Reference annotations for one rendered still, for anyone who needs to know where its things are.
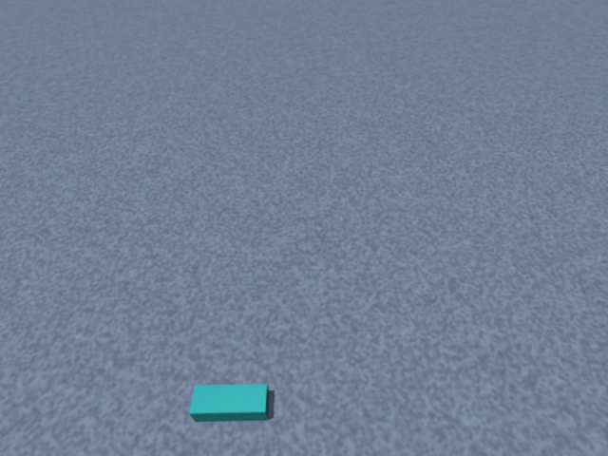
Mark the carton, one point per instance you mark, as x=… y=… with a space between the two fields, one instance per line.
x=220 y=403

